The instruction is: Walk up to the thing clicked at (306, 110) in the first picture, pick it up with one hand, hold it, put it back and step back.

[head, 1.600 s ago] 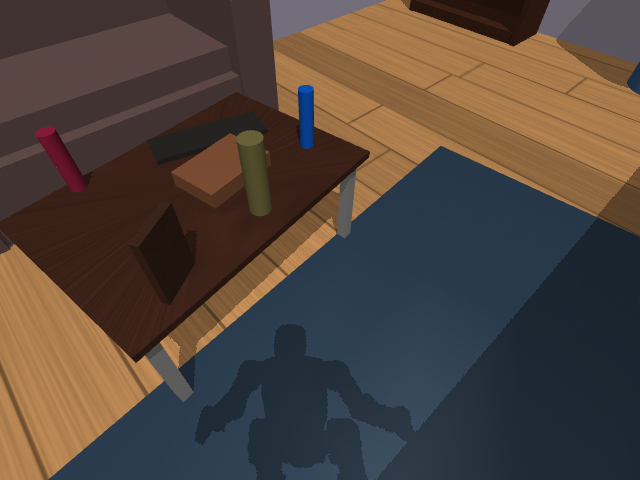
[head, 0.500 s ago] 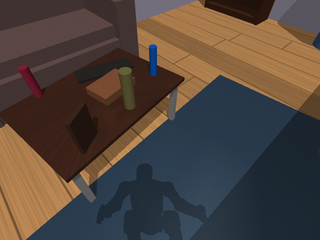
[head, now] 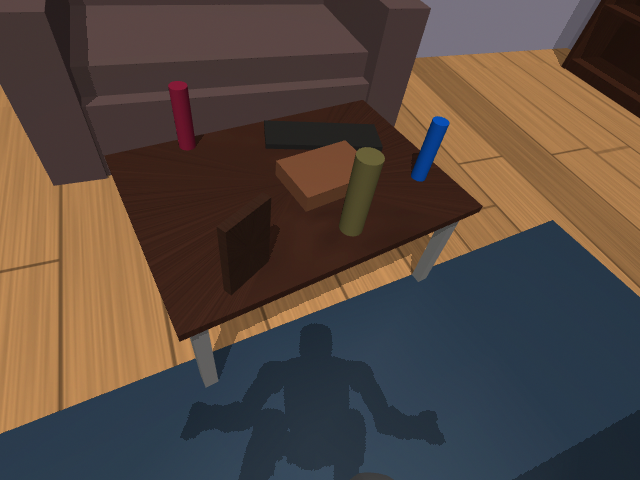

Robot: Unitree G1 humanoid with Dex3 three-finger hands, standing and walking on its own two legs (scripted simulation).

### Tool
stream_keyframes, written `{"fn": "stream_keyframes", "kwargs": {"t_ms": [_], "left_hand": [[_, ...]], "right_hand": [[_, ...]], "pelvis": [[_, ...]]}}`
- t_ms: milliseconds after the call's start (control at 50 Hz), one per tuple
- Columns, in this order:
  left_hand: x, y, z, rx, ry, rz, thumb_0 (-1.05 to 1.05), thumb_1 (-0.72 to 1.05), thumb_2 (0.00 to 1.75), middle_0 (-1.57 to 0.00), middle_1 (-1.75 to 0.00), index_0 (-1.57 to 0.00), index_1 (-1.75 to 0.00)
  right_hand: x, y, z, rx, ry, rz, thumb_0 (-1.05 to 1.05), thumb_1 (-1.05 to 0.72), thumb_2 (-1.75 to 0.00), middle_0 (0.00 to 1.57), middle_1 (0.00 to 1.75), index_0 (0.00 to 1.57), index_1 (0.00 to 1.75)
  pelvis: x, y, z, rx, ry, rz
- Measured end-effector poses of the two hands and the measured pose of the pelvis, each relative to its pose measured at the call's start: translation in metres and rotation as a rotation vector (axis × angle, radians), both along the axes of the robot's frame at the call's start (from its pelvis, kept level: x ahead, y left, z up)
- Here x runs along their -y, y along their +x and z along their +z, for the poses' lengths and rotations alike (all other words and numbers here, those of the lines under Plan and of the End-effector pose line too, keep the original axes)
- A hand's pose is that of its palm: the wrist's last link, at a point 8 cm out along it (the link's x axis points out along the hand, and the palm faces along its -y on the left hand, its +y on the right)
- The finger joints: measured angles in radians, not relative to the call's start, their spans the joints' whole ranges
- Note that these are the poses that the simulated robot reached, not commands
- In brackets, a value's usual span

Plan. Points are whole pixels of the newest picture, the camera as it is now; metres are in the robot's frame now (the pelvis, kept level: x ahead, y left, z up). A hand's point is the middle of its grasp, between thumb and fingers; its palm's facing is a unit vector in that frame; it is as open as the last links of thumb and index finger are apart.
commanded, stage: walk up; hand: right
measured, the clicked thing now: (428, 150) +1.08 -0.35 -0.23
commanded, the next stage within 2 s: none
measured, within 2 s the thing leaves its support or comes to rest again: neither
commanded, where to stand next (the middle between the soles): +0.53 -0.42 m, yaw +32 degrees
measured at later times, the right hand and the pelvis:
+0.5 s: hand (568, 369) +0.34 -0.43 -0.12, palm faces -0.31 +0.80 -0.52, open 7.4 cm; pelvis +0.18 -0.15 +0.00, yaw +15 degrees
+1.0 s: hand (623, 304) +0.50 -0.63 -0.14, palm faces -0.36 +0.68 -0.63, open 7.4 cm; pelvis +0.34 -0.33 -0.04, yaw +24 degrees
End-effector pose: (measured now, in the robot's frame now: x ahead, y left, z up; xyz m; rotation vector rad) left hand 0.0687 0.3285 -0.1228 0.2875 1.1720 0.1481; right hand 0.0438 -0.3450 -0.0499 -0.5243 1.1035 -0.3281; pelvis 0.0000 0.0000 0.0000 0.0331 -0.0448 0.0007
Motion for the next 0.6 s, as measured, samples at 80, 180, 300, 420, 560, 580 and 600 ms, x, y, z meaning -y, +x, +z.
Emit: {"fn": "stream_keyframes", "kwargs": {"t_ms": [80,180,300,420,560,580,600], "left_hand": [[0.019,0.017,0.005,0.028,-0.018,0.036,0.01,0.9,0.9,-0.2,-0.3,-0.2,-0.3],[0.048,0.041,0.009,0.037,0.005,0.088,0.01,0.9,0.9,-0.2,-0.3,-0.2,-0.3],[0.094,0.08,0.015,0.124,0.08,0.154,0.01,0.9,0.9,-0.21,-0.3,-0.2,-0.3],[0.143,0.08,0.032,0.103,0.06,0.244,0.01,0.9,0.9,-0.21,-0.3,-0.2,-0.3],[0.17,0.076,0.022,0.023,0.043,0.331,0.01,0.9,0.9,-0.21,-0.3,-0.2,-0.3],[0.171,0.078,0.016,0.018,0.04,0.339,0.01,0.9,0.9,-0.21,-0.3,-0.2,-0.3],[0.173,0.083,0.009,0.013,0.04,0.344,0.01,0.9,0.9,-0.21,-0.3,-0.2,-0.3]], "right_hand": [[0.008,0.036,0.0,-0.011,0.016,0.071,0.01,-0.9,-0.9,0.21,0.3,0.2,0.3],[0.038,0.084,-0.01,-0.022,0.033,0.141,0.01,-0.9,-0.9,0.21,0.3,0.2,0.3],[0.103,0.159,-0.042,-0.056,0.005,0.196,0.01,-0.9,-0.9,0.21,0.3,0.21,0.3],[0.118,0.249,-0.033,-0.02,0.028,0.284,0.01,-0.9,-0.9,0.21,0.3,0.2,0.3],[0.118,0.325,-0.016,-0.003,0.022,0.401,0.01,-0.91,-0.9,0.21,0.3,0.2,0.3],[0.12,0.333,-0.017,0.004,0.009,0.415,0.01,-0.9,-0.9,0.21,0.3,0.2,0.3],[0.124,0.339,-0.019,0.011,-0.008,0.425,0.0,-0.9,-0.9,0.21,0.3,0.2,0.3]], "pelvis": [[0.019,0.027,0.004,-0.002,-0.006,0.047],[0.056,0.065,-0.001,-0.011,-0.01,0.1],[0.112,0.114,-0.022,-0.009,-0.04,0.168],[0.14,0.15,-0.002,-0.006,-0.028,0.239],[0.161,0.199,0.001,-0.017,-0.035,0.291],[0.163,0.207,-0.003,-0.017,-0.04,0.296],[0.164,0.214,-0.01,-0.016,-0.043,0.305]]}}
